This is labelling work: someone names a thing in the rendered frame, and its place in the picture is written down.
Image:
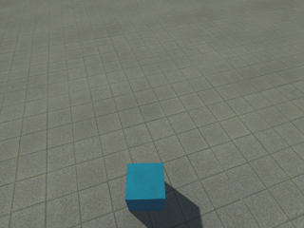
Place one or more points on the carton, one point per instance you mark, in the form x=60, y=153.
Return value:
x=145, y=187

